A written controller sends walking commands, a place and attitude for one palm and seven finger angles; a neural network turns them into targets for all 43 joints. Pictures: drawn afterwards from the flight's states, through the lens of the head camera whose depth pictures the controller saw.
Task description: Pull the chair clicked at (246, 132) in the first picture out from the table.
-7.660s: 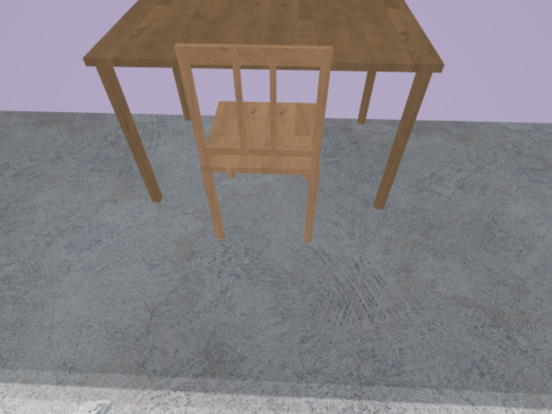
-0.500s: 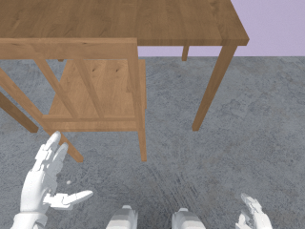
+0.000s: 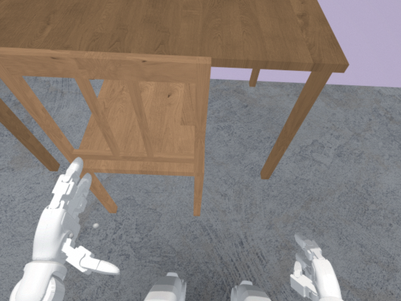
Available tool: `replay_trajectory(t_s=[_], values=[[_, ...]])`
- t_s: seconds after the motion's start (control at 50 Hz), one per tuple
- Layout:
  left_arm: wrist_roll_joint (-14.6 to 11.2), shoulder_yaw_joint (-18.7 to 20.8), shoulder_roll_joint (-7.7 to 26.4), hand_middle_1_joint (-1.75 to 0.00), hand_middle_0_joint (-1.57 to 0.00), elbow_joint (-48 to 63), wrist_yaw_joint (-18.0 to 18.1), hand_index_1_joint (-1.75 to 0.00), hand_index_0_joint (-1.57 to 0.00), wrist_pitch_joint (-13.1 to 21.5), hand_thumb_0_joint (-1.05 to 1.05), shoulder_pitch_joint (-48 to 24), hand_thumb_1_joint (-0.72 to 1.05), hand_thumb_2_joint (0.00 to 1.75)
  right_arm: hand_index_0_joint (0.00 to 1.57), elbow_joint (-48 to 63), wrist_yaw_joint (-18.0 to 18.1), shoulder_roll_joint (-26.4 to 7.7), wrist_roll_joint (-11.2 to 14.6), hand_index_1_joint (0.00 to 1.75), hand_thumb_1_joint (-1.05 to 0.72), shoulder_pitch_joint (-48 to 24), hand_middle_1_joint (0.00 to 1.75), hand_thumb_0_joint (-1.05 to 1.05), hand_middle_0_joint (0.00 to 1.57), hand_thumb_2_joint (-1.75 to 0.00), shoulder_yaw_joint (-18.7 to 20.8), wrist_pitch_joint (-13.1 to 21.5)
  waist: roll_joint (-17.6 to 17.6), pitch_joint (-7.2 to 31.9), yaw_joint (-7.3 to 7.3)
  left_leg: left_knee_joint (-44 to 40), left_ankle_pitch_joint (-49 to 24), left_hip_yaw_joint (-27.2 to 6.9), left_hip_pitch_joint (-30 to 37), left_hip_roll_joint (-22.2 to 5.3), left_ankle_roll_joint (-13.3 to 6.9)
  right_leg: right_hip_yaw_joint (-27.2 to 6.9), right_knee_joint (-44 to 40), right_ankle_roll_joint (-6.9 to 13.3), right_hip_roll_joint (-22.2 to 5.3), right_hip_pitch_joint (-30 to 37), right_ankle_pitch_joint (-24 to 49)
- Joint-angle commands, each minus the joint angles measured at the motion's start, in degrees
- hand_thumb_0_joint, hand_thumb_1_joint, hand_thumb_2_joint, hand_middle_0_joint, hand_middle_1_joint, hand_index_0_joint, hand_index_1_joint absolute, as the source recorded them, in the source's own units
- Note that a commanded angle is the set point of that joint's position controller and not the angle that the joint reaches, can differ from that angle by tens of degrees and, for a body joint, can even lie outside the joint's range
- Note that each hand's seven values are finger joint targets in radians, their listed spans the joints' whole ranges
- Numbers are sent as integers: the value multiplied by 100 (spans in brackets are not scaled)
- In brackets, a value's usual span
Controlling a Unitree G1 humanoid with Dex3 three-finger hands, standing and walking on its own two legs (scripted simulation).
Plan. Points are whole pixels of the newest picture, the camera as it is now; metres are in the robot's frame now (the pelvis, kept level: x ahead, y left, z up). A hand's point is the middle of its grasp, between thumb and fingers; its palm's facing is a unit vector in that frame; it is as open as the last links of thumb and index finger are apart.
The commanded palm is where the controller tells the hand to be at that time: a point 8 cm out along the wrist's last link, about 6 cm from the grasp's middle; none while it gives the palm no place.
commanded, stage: raise the hand toward the chair's back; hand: left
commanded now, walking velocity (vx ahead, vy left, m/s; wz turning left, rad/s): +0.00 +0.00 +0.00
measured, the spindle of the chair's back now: (102, 121) +0.51 +0.29 -0.02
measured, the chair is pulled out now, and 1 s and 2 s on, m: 0.00 0.00 0.00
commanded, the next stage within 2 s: aim the fingers beside a spindle in 0.60 s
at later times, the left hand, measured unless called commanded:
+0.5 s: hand (104, 217) +0.25 +0.19 +0.05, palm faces +0.05 -1.00 -0.05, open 17.0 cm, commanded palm +0.22 +0.25 +0.05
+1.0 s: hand (118, 210) +0.27 +0.17 +0.04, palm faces +0.04 -1.00 -0.05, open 17.0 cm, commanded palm +0.25 +0.23 +0.04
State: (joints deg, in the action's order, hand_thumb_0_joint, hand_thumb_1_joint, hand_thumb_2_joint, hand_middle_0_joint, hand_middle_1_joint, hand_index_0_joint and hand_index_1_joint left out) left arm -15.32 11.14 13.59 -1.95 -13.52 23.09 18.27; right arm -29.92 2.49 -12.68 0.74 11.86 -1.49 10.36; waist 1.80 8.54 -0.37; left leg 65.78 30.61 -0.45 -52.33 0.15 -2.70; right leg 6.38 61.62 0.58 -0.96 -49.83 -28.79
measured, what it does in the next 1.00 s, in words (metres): stands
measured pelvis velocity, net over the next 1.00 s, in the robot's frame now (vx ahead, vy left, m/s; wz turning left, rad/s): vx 0.00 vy -0.03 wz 0.00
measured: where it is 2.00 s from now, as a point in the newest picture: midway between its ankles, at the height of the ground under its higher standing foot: outside the picture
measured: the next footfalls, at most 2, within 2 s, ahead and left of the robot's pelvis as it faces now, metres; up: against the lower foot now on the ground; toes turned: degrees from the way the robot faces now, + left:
none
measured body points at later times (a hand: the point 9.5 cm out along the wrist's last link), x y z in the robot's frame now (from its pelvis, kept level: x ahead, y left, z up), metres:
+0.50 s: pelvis +0.00 -0.01 +0.00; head +0.08 +0.00 +0.45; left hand +0.24 +0.24 +0.05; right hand +0.17 -0.26 -0.08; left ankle +0.01 +0.08 -0.65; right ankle +0.01 -0.12 -0.65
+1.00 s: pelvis +0.00 -0.03 +0.00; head +0.09 -0.03 +0.44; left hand +0.26 +0.23 +0.04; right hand +0.17 -0.28 -0.09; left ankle +0.01 +0.08 -0.65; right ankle +0.01 -0.12 -0.65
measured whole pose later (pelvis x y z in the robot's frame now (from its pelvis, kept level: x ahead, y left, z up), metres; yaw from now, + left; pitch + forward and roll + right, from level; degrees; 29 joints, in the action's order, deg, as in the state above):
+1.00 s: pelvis +0.00 -0.03 +0.00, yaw +0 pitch +18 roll -2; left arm -16.3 13.0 14.0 -10.5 -14.8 24.5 10.5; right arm -32.6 2.9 -14.5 1.1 12.2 -0.1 9.9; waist 1.9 8.5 0.9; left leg 65.9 30.6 -1.1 -53.2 -1.0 -0.4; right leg 6.9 63.4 3.0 0.1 -51.7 -29.8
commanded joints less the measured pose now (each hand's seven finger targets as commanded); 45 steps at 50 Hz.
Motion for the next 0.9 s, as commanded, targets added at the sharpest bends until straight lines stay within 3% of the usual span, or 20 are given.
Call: replay_trajectory(t_s=[0.0, 0.16, 0.22, 0.24, 0.38, 0.66, 0.8, 0.88], values=[[-107, 453, 775, -8, -6, 1179, -50, -8, -6, 301, 0, -434, -50, 30, 20, 756, 83, -918, 41, 30, -90, 13, 30, 0, 20, -90, 420, 259, 340, 1440, 92, -1191, -2095, -459, 1479, -111, 335, -102, -657, 113, 170, 629, 1194], [-142, 489, 745, -8, -6, 1010, -31, -8, -6, 271, 0, -297, -50, 30, 20, 708, 76, -917, 57, 30, -90, 48, 30, 0, 20, -90, 458, 244, 309, 1447, 46, -1231, -2464, -398, 1541, -120, 352, -109, -712, 108, 158, 818, 1456], [-147, 554, 777, -8, -6, 859, 9, -8, -6, 288, 0, -290, -50, 30, 20, 687, 71, -930, 51, 30, -90, 44, 30, 0, 20, -90, 481, 227, 14, 1391, 69, -1207, -2276, -378, 1351, -114, 306, -119, -724, 91, 171, 847, 1428], [-140, 499, 738, -8, -6, 910, 3, -8, -6, 321, 0, -338, -50, 30, 20, 703, 64, -931, 56, 30, -90, 42, 30, 0, 20, -90, 471, 222, 164, 1372, 68, -1217, -2228, -345, 1334, -98, 302, -144, -733, 97, 157, 863, 1415], [-134, 513, 793, -8, -6, 990, 63, -8, -6, 501, 0, -423, -50, 30, 20, 668, 49, -903, 49, 30, -90, 19, 30, 0, 20, -90, 470, 223, 284, 1357, 91, -1167, -2049, -273, 1286, -80, 257, -217, -772, 101, 140, 871, 1396], [-136, 488, 800, -8, -6, 824, -1, -8, -6, 465, 0, -536, -50, 30, 20, 696, 87, -871, 72, 30, -90, -36, 30, 0, 20, -90, 425, 201, 23, 1298, 145, -1041, -1589, -178, 932, -15, 135, -410, -901, 54, 117, 1111, 1286], [-172, 679, 940, -8, -6, 449, -74, -8, -6, 540, 0, -1035, -50, 30, 20, 558, 102, -889, 59, 30, -90, -45, 30, 0, 20, -90, 415, 227, -79, 1306, 185, -834, -1496, -139, 621, -4, 118, -551, -853, 31, 89, 1095, 1250], [-169, 487, 824, -8, -6, 417, -157, -8, -6, 552, 0, -1196, -50, 30, 20, 548, 83, -892, 57, 30, -90, -29, 30, 0, 20, -90, 411, 251, 166, 1531, 182, -806, -1744, -130, 778, -3, 114, -535, -755, 44, 79, 1117, 1557]])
